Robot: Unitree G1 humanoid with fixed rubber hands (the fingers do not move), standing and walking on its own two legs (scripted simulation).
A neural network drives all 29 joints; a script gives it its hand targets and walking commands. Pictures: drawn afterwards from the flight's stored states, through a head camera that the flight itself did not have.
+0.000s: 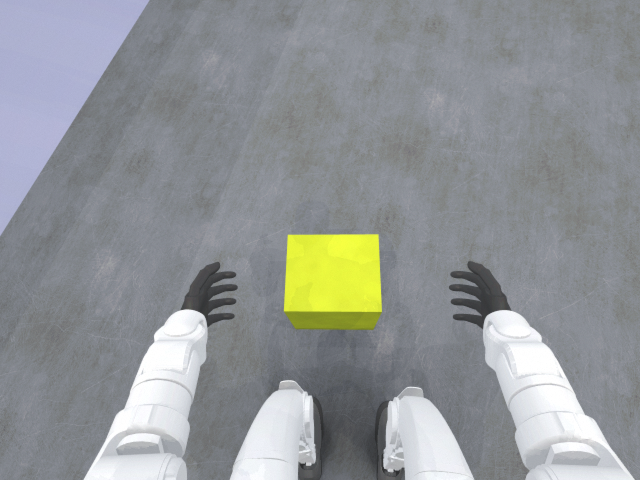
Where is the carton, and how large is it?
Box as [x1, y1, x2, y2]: [284, 234, 381, 329]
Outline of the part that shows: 377,234 288,235 284,311 295,328 373,328 381,312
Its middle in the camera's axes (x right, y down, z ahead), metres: +0.04 +0.12 +1.03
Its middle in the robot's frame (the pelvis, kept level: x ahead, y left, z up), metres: +0.48 +0.05 -0.57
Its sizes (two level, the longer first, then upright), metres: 0.225 0.192 0.253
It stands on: the floor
